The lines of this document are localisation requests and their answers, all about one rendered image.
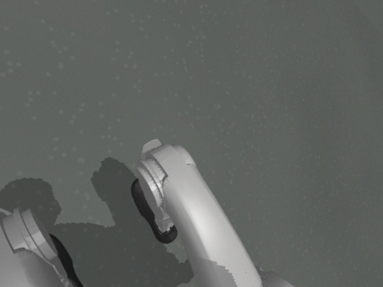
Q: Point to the left robot foot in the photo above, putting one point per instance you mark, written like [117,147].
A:
[66,262]

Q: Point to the right robot hand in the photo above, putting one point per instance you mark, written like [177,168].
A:
[272,279]

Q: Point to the right robot foot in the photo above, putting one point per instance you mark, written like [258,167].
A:
[147,213]

